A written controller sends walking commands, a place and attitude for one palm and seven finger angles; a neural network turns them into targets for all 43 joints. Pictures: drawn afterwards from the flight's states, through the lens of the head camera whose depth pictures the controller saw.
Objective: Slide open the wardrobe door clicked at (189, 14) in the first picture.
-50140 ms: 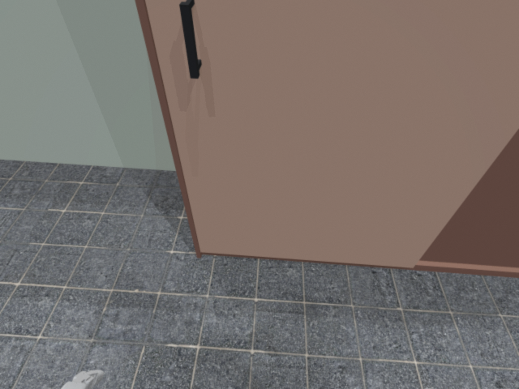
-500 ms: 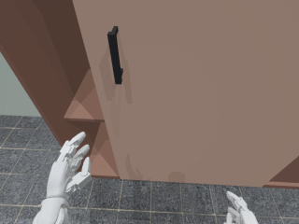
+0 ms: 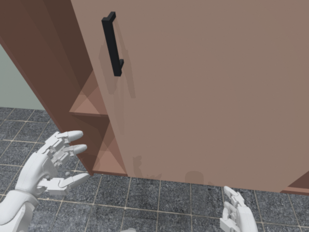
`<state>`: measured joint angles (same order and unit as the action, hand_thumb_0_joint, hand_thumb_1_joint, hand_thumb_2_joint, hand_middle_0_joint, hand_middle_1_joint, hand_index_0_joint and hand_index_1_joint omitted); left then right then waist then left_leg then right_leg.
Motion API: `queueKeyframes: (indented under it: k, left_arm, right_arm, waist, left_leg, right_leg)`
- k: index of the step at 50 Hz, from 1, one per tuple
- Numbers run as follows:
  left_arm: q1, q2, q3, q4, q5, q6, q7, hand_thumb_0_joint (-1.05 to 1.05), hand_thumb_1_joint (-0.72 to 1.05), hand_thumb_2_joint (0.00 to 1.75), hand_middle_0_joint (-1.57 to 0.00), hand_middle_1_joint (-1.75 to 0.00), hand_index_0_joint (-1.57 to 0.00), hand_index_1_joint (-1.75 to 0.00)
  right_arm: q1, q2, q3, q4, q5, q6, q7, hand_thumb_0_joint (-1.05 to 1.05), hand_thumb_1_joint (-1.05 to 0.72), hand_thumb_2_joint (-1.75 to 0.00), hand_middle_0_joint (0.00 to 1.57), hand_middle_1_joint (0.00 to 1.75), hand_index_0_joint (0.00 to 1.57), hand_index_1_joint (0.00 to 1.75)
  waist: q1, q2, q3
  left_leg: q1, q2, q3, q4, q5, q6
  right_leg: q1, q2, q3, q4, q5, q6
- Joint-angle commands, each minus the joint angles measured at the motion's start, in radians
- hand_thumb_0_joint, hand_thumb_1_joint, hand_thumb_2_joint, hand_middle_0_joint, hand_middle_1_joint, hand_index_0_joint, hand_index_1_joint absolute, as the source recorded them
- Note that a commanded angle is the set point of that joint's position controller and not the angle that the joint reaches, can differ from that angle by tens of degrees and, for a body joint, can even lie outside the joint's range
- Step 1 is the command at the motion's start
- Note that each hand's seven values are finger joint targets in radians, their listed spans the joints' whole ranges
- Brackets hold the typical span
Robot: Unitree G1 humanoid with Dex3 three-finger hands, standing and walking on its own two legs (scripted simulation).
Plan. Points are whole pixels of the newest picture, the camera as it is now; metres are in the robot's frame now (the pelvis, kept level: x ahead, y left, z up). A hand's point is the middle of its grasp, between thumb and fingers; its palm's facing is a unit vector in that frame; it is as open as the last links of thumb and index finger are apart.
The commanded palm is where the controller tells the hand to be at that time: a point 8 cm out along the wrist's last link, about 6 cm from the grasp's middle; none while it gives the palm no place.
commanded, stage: raise the hand with hooked fingers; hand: left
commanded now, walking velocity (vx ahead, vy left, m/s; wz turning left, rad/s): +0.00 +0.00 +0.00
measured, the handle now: (115, 45) +0.51 +0.14 +0.24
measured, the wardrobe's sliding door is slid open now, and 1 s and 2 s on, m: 0.25 0.25 0.25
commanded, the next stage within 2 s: move the hooked fingers beside the handle in 1.34 s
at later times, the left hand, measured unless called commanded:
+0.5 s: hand (11, 128) +0.26 +0.28 +0.21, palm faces +0.05 -0.99 -0.12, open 13.5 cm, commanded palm +0.23 +0.32 +0.20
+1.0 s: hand out of the picture +0.28 +0.30 +0.25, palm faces +0.00 -0.99 -0.12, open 14.0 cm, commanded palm +0.24 +0.35 +0.26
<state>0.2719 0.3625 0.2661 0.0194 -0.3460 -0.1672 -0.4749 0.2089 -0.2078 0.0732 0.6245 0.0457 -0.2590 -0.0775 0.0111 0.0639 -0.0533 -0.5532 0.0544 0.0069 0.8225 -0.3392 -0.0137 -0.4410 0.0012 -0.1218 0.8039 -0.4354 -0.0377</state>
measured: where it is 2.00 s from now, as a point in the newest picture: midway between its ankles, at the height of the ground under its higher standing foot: outside the picture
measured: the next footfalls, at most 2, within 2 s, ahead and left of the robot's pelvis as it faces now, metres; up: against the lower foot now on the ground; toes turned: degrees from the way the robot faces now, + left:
none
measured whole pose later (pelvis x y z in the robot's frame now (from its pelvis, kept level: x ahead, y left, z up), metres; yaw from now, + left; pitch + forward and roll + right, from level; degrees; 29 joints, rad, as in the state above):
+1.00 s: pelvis +0.00 +0.02 +0.04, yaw +0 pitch -4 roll -1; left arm -0.23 0.57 0.47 0.16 -0.33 0.31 -0.52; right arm 0.20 -0.29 0.10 0.62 0.10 -0.20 -0.08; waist 0.05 0.08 0.00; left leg -0.22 0.01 0.04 0.46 -0.17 0.02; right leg -0.11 -0.02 -0.10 0.44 -0.26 0.00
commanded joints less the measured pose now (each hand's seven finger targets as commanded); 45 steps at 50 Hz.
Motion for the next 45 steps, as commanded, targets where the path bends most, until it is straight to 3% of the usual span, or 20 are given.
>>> queueKeyframes:
  k: [1, 2, 3, 5, 7, 8, 9, 11, 13, 16, 20, 22, 25, 28, 32, 33, 35, 40, 43, 45]
  left_arm:
    - [0.023, 0.197, 0.305, -0.275, -0.126, -0.019, 0.080, 0.00, -0.01, 0.51, -0.27, -0.88, -0.27, -0.88]
    - [0.015, 0.193, 0.303, -0.317, -0.127, -0.035, 0.099, 0.00, -0.03, 0.50, -0.27, -0.90, -0.27, -0.90]
    - [0.018, 0.189, 0.296, -0.323, -0.119, -0.043, 0.110, 0.00, -0.06, 0.49, -0.27, -0.92, -0.27, -0.92]
    - [0.022, 0.138, 0.232, -0.279, -0.096, -0.048, 0.105, 0.00, -0.10, 0.47, -0.27, -0.94, -0.27, -0.94]
    - [-0.021, 0.117, 0.170, -0.239, -0.073, -0.026, 0.081, 0.00, -0.15, 0.45, -0.27, -0.98, -0.27, -0.98]
    - [-0.043, 0.120, 0.154, -0.230, -0.064, -0.011, 0.065, 0.00, -0.17, 0.44, -0.28, -0.99, -0.28, -0.99]
    - [-0.087, 0.135, 0.139, -0.243, -0.060, 0.004, 0.051, 0.00, -0.20, 0.43, -0.28, -1.00, -0.28, -1.00]
    - [-0.177, 0.196, 0.158, -0.284, -0.051, 0.031, 0.041, 0.00, -0.24, 0.41, -0.28, -1.03, -0.28, -1.03]
    - [-0.252, 0.271, 0.220, -0.341, -0.047, 0.036, 0.059, 0.00, -0.29, 0.39, -0.29, -1.07, -0.29, -1.07]
    - [-0.291, 0.297, 0.276, -0.411, -0.048, 0.018, 0.094, 0.00, -0.36, 0.36, -0.29, -1.11, -0.29, -1.11]
    - [-0.335, 0.285, 0.291, -0.325, -0.065, 0.063, 0.100, 0.00, -0.45, 0.32, -0.30, -1.17, -0.30, -1.17]
    - [-0.375, 0.270, 0.257, -0.239, -0.059, 0.131, 0.079, 0.00, -0.50, 0.30, -0.30, -1.20, -0.30, -1.20]
    - [-0.449, 0.270, 0.210, -0.161, -0.036, 0.248, 0.038, 0.00, -0.50, 0.30, -0.30, -1.20, -0.30, -1.20]
    - [-0.543, 0.307, 0.215, -0.193, -0.023, 0.311, 0.017, 0.00, -0.50, 0.30, -0.30, -1.20, -0.30, -1.20]
    - [-0.664, 0.417, 0.315, -0.314, -0.033, 0.284, 0.023, 0.00, -0.50, 0.30, -0.30, -1.20, -0.30, -1.20]
    - [-0.678, 0.452, 0.349, -0.324, -0.038, 0.273, 0.029, 0.00, -0.50, 0.30, -0.30, -1.20, -0.30, -1.20]
    - [-0.705, 0.451, 0.362, -0.282, -0.045, 0.264, 0.031, 0.00, -0.50, 0.30, -0.30, -1.20, -0.30, -1.20]
    - [-0.788, 0.440, 0.298, -0.037, -0.015, 0.378, -0.004, 0.00, -0.50, 0.30, -0.30, -1.20, -0.30, -1.20]
    - [-0.813, 0.411, 0.231, 0.038, 0.007, 0.439, -0.032, 0.00, -0.50, 0.30, -0.30, -1.20, -0.30, -1.20]
    - [-0.793, 0.402, 0.215, 0.022, 0.006, 0.453, -0.054, 0.00, -0.50, 0.30, -0.30, -1.20, -0.30, -1.20]
  right_arm:
    - [-0.111, -0.139, -0.074, -0.204, 0.008, -0.076, -0.007, 0.00, -0.90, -0.90, 0.20, 0.30, 0.20, 0.30]
    - [-0.102, -0.139, -0.077, -0.202, 0.007, -0.088, -0.001, 0.00, -0.90, -0.90, 0.20, 0.30, 0.20, 0.30]
    - [-0.100, -0.142, -0.077, -0.199, 0.001, -0.096, 0.004, 0.00, -0.90, -0.90, 0.20, 0.30, 0.20, 0.30]
    - [-0.070, -0.155, -0.086, -0.176, 0.006, -0.108, 0.010, 0.00, -0.90, -0.90, 0.20, 0.30, 0.20, 0.30]
    - [-0.057, -0.174, -0.089, -0.164, 0.014, -0.118, 0.009, 0.00, -0.90, -0.90, 0.20, 0.30, 0.20, 0.30]
    - [-0.058, -0.184, -0.091, -0.160, 0.018, -0.121, 0.005, 0.00, -0.90, -0.90, 0.20, 0.30, 0.20, 0.30]
    - [-0.052, -0.191, -0.092, -0.158, 0.022, -0.125, 0.000, 0.00, -0.90, -0.90, 0.20, 0.30, 0.20, 0.30]
    - [-0.059, -0.198, -0.088, -0.159, 0.024, -0.134, -0.015, 0.00, -0.90, -0.90, 0.20, 0.30, 0.20, 0.30]
    - [-0.066, -0.201, -0.084, -0.152, 0.018, -0.139, -0.029, 0.00, -0.90, -0.90, 0.20, 0.30, 0.20, 0.30]
    - [-0.070, -0.187, -0.075, -0.153, 0.012, -0.147, -0.031, 0.00, -0.90, -0.90, 0.20, 0.30, 0.20, 0.30]
    - [-0.086, -0.182, -0.060, -0.136, 0.015, -0.130, -0.025, 0.00, -0.90, -0.90, 0.20, 0.30, 0.20, 0.30]
    - [-0.096, -0.182, -0.051, -0.131, 0.023, -0.114, -0.027, 0.00, -0.90, -0.90, 0.20, 0.30, 0.20, 0.30]
    - [-0.106, -0.190, -0.043, -0.141, 0.034, -0.080, -0.025, 0.00, -0.90, -0.90, 0.20, 0.30, 0.20, 0.30]
    - [-0.130, -0.184, -0.032, -0.166, 0.037, -0.057, -0.025, 0.00, -0.90, -0.90, 0.20, 0.30, 0.20, 0.30]
    - [-0.154, -0.170, -0.023, -0.184, 0.027, -0.047, -0.023, 0.00, -0.90, -0.90, 0.20, 0.30, 0.20, 0.30]
    - [-0.160, -0.169, -0.015, -0.180, 0.023, -0.045, -0.021, 0.00, -0.90, -0.90, 0.20, 0.30, 0.20, 0.30]
    - [-0.158, -0.163, -0.014, -0.169, 0.024, -0.041, -0.021, 0.00, -0.90, -0.90, 0.20, 0.30, 0.20, 0.30]
    - [-0.160, -0.185, -0.013, -0.137, 0.042, -0.015, -0.024, 0.00, -0.90, -0.90, 0.20, 0.30, 0.20, 0.30]
    - [-0.166, -0.191, -0.015, -0.151, 0.052, -0.008, -0.021, 0.00, -0.90, -0.90, 0.20, 0.30, 0.20, 0.30]
    - [-0.163, -0.196, -0.020, -0.168, 0.055, -0.003, -0.013, 0.00, -0.90, -0.90, 0.20, 0.30, 0.20, 0.30]
  waist:
    - [0.078, -0.090, -0.225]
    - [0.074, -0.051, -0.223]
    - [0.072, -0.067, -0.201]
    - [0.041, -0.076, -0.137]
    - [0.019, -0.052, -0.079]
    - [0.017, -0.074, -0.054]
    - [0.011, -0.041, -0.050]
    - [0.013, 0.000, -0.065]
    - [0.023, -0.008, -0.092]
    - [0.037, 0.038, -0.174]
    - [0.047, 0.068, -0.115]
    - [0.042, 0.086, -0.041]
    - [0.038, 0.037, 0.014]
    - [0.042, 0.010, -0.043]
    - [0.051, 0.025, -0.188]
    - [0.059, 0.037, -0.188]
    - [0.054, 0.053, -0.173]
    - [0.039, 0.065, -0.017]
    - [0.033, 0.020, -0.007]
    - [0.035, 0.006, -0.054]
  left_leg:
    - [0.153, -0.048, -0.028, -0.130, 0.206, 0.034]
    - [0.180, -0.047, -0.023, -0.141, 0.219, 0.034]
    - [0.188, -0.045, -0.024, -0.144, 0.236, 0.036]
    - [0.202, -0.042, -0.013, -0.157, 0.233, 0.037]
    - [0.210, -0.040, -0.008, -0.174, 0.198, 0.041]
    - [0.217, -0.037, -0.008, -0.176, 0.201, 0.047]
    - [0.234, -0.038, -0.006, -0.192, 0.187, 0.049]
    - [0.270, -0.039, -0.013, -0.229, 0.153, 0.052]
    - [0.317, -0.034, -0.024, -0.256, 0.169, 0.055]
    - [0.403, -0.037, -0.034, -0.294, 0.231, 0.049]
    - [0.420, -0.035, -0.039, -0.337, 0.247, 0.034]
    - [0.403, -0.033, -0.043, -0.367, 0.192, 0.031]
    - [0.387, -0.030, -0.051, -0.400, 0.159, 0.032]
    - [0.430, -0.037, -0.056, -0.403, 0.184, 0.039]
    - [0.526, -0.042, -0.066, -0.403, 0.238, 0.039]
    - [0.532, -0.044, -0.064, -0.402, 0.260, 0.038]
    - [0.537, -0.043, -0.066, -0.418, 0.244, 0.035]
    - [0.466, -0.043, -0.064, -0.459, 0.133, 0.036]
    - [0.454, -0.046, -0.063, -0.454, 0.115, 0.040]
    - [0.472, -0.049, -0.063, -0.444, 0.127, 0.042]
  right_leg:
    - [0.185, -0.041, 0.151, -0.222, 0.362, 0.066]
    - [0.175, -0.032, 0.136, -0.221, 0.382, 0.061]
    - [0.170, -0.027, 0.135, -0.220, 0.424, 0.065]
    - [0.131, -0.027, 0.130, -0.232, 0.456, 0.074]
    - [0.088, -0.023, 0.135, -0.258, 0.395, 0.078]
    - [0.088, -0.024, 0.144, -0.268, 0.392, 0.086]
    - [0.080, -0.018, 0.134, -0.281, 0.352, 0.078]
    - [0.090, -0.009, 0.114, -0.302, 0.262, 0.056]
    - [0.120, -0.002, 0.094, -0.310, 0.258, 0.044]
    - [0.186, 0.006, 0.059, -0.304, 0.317, 0.027]
    - [0.212, 0.013, 0.043, -0.327, 0.347, 0.019]
    - [0.184, 0.012, 0.045, -0.354, 0.301, 0.020]
    - [0.181, 0.011, 0.048, -0.386, 0.274, 0.021]
    - [0.211, 0.012, 0.054, -0.400, 0.287, 0.017]
    - [0.258, 0.016, 0.051, -0.404, 0.318, 0.012]
    - [0.273, 0.021, 0.053, -0.412, 0.334, 0.007]
    - [0.268, 0.020, 0.049, -0.423, 0.321, 0.006]
    - [0.209, 0.008, 0.056, -0.466, 0.235, 0.008]
    - [0.200, 0.002, 0.070, -0.475, 0.216, 0.010]
    - [0.206, -0.001, 0.070, -0.463, 0.227, 0.013]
